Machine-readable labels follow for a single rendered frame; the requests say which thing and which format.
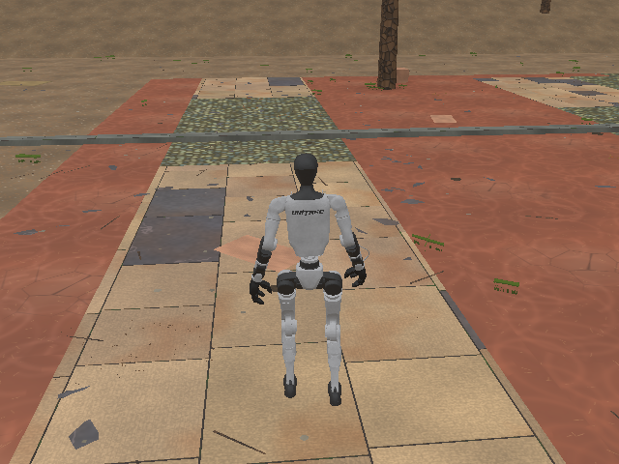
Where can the robot left upper arm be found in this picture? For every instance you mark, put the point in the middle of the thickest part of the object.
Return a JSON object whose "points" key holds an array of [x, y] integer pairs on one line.
{"points": [[276, 206]]}

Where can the humanoid robot head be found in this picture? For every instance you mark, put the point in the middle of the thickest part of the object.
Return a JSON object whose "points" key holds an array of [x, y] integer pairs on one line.
{"points": [[305, 166]]}

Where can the left robot forearm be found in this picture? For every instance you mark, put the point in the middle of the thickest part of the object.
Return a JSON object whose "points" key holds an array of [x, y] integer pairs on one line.
{"points": [[261, 263]]}

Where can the right robot forearm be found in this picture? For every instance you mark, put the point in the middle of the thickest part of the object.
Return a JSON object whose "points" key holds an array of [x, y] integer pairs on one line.
{"points": [[355, 255]]}

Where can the robot left hand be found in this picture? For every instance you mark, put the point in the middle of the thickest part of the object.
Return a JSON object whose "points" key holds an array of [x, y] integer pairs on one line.
{"points": [[254, 290]]}

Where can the robot left shin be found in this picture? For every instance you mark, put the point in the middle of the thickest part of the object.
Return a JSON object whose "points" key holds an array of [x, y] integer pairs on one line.
{"points": [[288, 352]]}

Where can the robot right upper arm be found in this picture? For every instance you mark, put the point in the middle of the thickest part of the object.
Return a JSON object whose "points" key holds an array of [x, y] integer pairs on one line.
{"points": [[337, 203]]}

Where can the robot right hand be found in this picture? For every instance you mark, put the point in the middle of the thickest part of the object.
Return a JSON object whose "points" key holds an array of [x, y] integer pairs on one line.
{"points": [[352, 273]]}

